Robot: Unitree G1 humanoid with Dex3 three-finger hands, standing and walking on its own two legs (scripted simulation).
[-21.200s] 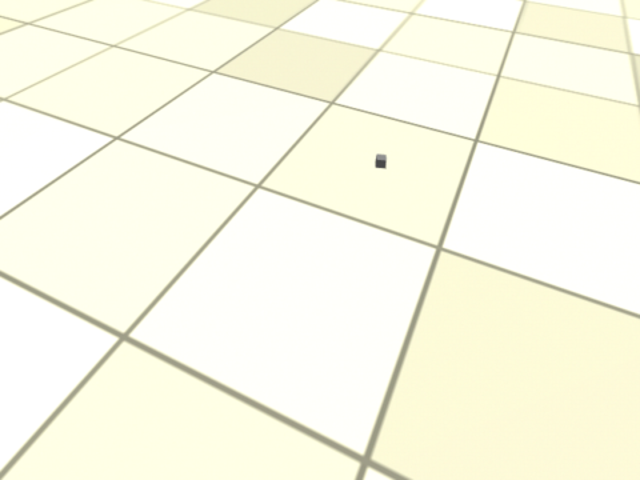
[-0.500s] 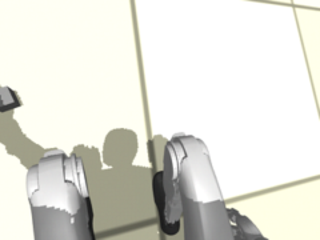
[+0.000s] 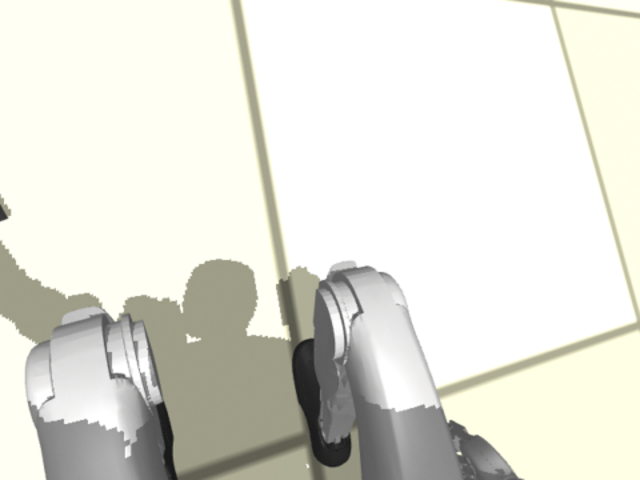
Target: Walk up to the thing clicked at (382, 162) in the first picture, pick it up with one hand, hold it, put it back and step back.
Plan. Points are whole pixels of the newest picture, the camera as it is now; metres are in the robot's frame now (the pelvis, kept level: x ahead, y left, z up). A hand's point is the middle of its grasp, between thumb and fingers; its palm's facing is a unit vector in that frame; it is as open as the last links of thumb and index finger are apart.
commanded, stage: rise first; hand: left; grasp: from above
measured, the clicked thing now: out of the picture +0.47 +0.36 -0.29
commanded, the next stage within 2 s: none
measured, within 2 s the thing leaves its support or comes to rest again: neither
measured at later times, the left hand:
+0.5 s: hand out of the picture +0.42 +0.40 -0.17, palm faces -0.36 -0.21 -0.91, open 12.9 cm
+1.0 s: hand out of the picture +0.42 +0.39 -0.15, palm faces -0.37 -0.20 -0.91, open 12.9 cm
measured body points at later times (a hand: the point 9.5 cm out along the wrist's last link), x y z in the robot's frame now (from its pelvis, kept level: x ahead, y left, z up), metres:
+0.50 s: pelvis +0.00 +0.00 +0.00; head +0.25 +0.10 +0.37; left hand +0.43 +0.40 -0.12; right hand +0.08 -0.27 -0.09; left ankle +0.07 +0.13 -0.28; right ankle +0.10 -0.13 -0.28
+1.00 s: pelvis +0.00 +0.00 +0.01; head +0.24 +0.09 +0.38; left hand +0.43 +0.40 -0.10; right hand +0.07 -0.27 -0.09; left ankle +0.07 +0.13 -0.28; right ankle +0.10 -0.13 -0.28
